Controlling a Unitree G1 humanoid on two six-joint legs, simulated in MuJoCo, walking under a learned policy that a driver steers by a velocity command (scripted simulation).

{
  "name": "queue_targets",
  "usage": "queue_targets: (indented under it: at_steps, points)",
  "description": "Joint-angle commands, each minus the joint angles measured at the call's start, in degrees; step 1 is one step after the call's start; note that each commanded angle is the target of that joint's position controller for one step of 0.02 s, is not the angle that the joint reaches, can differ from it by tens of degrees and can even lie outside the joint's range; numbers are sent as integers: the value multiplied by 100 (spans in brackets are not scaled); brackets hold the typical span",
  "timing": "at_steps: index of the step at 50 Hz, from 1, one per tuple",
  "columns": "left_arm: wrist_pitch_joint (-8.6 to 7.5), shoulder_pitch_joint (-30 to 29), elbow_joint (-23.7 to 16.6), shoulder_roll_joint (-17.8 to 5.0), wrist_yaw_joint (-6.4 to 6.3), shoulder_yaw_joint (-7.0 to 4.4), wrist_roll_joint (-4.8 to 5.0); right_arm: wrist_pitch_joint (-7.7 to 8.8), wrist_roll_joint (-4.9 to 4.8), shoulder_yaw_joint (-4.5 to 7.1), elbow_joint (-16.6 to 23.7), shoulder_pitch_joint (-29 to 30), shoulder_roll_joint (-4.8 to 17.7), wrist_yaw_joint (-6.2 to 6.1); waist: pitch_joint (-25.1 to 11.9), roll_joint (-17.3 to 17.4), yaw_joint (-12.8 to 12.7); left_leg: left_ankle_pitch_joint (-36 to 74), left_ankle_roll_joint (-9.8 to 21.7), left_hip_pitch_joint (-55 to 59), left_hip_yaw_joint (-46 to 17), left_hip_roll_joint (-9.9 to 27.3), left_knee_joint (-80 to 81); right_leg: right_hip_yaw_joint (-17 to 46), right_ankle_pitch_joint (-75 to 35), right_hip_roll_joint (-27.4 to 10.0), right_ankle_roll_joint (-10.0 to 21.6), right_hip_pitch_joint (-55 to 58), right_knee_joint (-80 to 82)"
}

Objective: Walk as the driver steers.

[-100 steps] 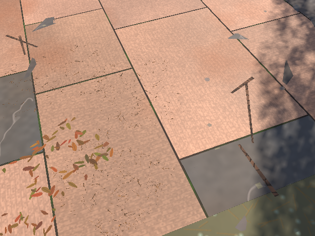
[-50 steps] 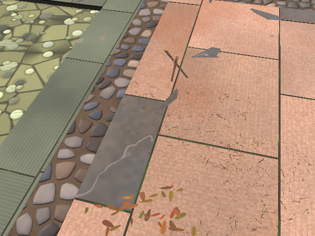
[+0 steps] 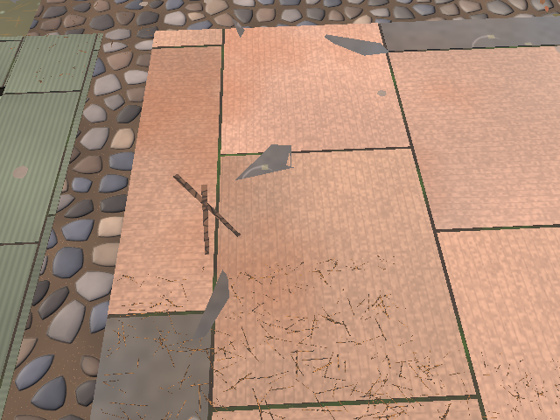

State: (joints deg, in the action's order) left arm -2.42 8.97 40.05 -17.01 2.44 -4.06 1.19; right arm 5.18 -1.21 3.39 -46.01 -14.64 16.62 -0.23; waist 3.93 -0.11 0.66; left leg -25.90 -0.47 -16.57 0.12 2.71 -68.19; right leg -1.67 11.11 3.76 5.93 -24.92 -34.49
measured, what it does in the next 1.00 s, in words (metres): walks ahead: left foot, then right foot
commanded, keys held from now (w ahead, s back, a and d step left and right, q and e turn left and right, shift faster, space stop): w+e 0.42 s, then w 0.12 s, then q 0.46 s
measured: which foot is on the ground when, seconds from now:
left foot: up 0.00-0.36, down 0.38-0.82, up 0.84-1.00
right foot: down 0.00-0.40, up 0.42-0.78, down 0.80-1.00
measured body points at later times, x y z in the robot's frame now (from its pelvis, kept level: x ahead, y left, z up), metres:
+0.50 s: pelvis +0.29 +0.04 +0.01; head +0.31 +0.04 +0.46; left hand +0.44 +0.29 -0.11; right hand +0.38 -0.26 -0.08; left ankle +0.38 +0.13 -0.72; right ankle +0.15 -0.06 -0.64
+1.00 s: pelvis +0.44 -0.04 +0.01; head +0.48 -0.06 +0.46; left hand +0.67 +0.18 -0.07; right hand +0.48 -0.35 -0.11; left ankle +0.44 +0.10 -0.65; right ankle +0.50 -0.16 -0.72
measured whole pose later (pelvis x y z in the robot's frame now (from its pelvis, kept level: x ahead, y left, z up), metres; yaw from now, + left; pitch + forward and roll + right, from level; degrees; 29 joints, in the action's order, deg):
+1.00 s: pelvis +0.44 -0.04 +0.01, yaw -9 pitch +2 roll +0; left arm -0.8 5.1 38.6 -13.7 -0.9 -2.4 -1.4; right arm -2.4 -1.0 4.2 -45.4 -13.6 18.6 -2.1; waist 2.6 1.9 1.5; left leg -27.7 -4.9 -29.3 -1.1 1.5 -63.0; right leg -3.7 7.0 -1.5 1.6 -20.9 -26.0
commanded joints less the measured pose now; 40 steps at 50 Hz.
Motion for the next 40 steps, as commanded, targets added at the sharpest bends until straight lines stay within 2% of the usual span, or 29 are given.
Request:
queue_targets:
  at_steps: [1,2,5,8,10,13,15,17,18,19,20,21,22,23,24,25,26,27,28,30,32,34,36,37,39,40]
  points:
    - [-116,484,-292,-657,-74,-184,-39,281,117,171,652,363,779,-26,-770,-74,-162,638,60,-2327,-519,376,51,2554,-789,-1529,1127,2360,1896]
    - [-115,355,-379,-603,-97,-158,-93,204,150,190,637,268,777,-16,-717,-188,-21,793,4,-2000,-529,426,217,2381,-1059,-1402,1107,1956,2025]
    - [-147,447,-358,-760,-189,-204,-64,46,216,145,685,321,550,-25,-602,-181,48,1191,-262,-1814,-351,349,927,1900,-1771,-1209,1133,1334,2175]
    - [-113,695,-266,-871,-288,-237,-23,31,213,59,873,1003,363,-19,-425,-307,-182,2276,-398,-1760,-303,153,2254,1570,-1518,-923,881,1091,2140]
    - [-73,849,-217,-885,-321,-241,-4,67,170,15,962,1421,292,32,-387,-433,-365,2890,-402,-1465,-281,-47,3088,1542,-1055,-813,719,1003,2068]
    - [-29,1120,-104,-912,-339,-255,34,135,80,37,1087,1801,415,117,-348,-499,-509,3080,-342,-1242,-381,-201,3670,1924,-627,-981,647,1215,1851]
    - [2,1182,-73,-858,-362,-249,39,187,68,93,1104,1787,571,166,-367,-555,-452,2801,-225,-1148,-512,-227,3950,2289,-473,-1121,576,1569,1519]
    - [34,1086,-93,-862,-376,-264,16,241,57,161,1045,1480,700,176,-405,-733,-249,2297,-44,-774,-495,-240,4059,2569,-628,-1204,475,1727,1167]
    - [48,999,-127,-761,-371,-233,7,267,73,222,918,1026,771,152,-562,-745,3,2290,94,-158,-381,-271,4283,2531,-836,-1041,358,1660,811]
    - [35,981,-187,-493,-346,-133,-30,299,160,305,817,380,964,112,-1111,-553,316,2205,357,998,-664,130,4240,2252,-852,-724,167,1348,-173]
    - [8,1407,-290,-140,-342,-26,-43,289,259,399,755,-368,1359,72,-1970,467,371,1621,931,2970,-2216,1319,4231,1572,437,-63,-194,-69,-1998]
    - [-32,1828,-424,-196,-350,25,89,197,175,435,559,-717,1431,123,-2353,2113,227,-29,1509,3779,-4552,2179,4934,1169,2364,132,-394,-1586,-3450]
    - [-29,1597,-284,-721,-354,-88,130,176,90,301,642,-483,918,133,-1636,1273,338,-993,1355,3225,-4371,2007,5204,1335,1971,-241,-454,-2039,-4006]
    - [-6,1070,-346,-841,-348,-120,80,129,106,229,654,-252,695,118,-997,770,392,-583,1154,2498,-3465,1762,5247,1113,1495,-412,-477,-2059,-4077]
    - [-8,782,-402,-755,-341,-111,0,104,169,180,630,-27,597,127,-598,422,294,172,1104,1787,-2816,1511,5352,1017,1149,-566,-483,-1877,-3863]
    - [-12,666,-438,-666,-321,-122,-38,105,199,133,579,110,468,125,-408,448,172,750,1103,1351,-2357,1307,5463,1038,921,-711,-469,-1694,-3562]
    - [-5,718,-434,-550,-290,-105,-6,120,217,107,538,174,417,124,-339,592,56,1123,1081,1046,-1991,1140,5586,997,804,-804,-460,-1429,-3344]
    - [7,771,-408,-442,-271,-84,15,140,188,102,488,176,381,129,-352,666,8,1382,1116,935,-1729,1045,5690,920,764,-827,-468,-1304,-3140]
    - [11,703,-428,-346,-272,-56,-19,160,161,99,426,168,413,139,-282,639,-33,2116,1210,796,-1541,1006,5727,804,763,-813,-512,-1231,-2871]
    - [-21,459,-536,-191,-289,17,-157,155,124,131,321,196,616,138,-280,509,-110,4119,1370,711,-1153,1000,5641,539,620,-827,-666,-1099,-2074]
    - [-94,233,-552,-28,-259,104,-194,64,74,167,258,229,778,100,-471,500,-57,5023,1273,598,-681,782,5477,349,13,-722,-750,-568,-1145]
    - [-130,-84,-565,-75,-216,101,-146,-41,21,201,124,-32,909,59,-626,565,101,5026,1152,681,-559,663,5335,273,-705,-492,-810,-174,-467]
    - [-136,-339,-627,-189,-194,65,-133,-130,-24,209,15,-232,948,30,-672,601,163,4736,1058,866,-707,695,5097,348,-958,-350,-780,9,23]
    - [-144,-394,-657,-263,-192,37,-135,-166,-48,218,3,-236,976,14,-675,635,132,4540,997,907,-839,727,4938,402,-964,-315,-724,125,246]
    - [-168,-88,-561,-440,-215,-59,-171,-218,-88,214,57,-50,960,-28,-781,622,-146,3965,764,778,-1033,634,4459,416,-1438,-290,-540,857,918]
    - [-179,133,-502,-627,-261,-131,-227,-211,-65,170,76,-102,794,-34,-925,501,-233,3641,556,541,-966,371,4013,486,-2055,-492,-368,1499,1186]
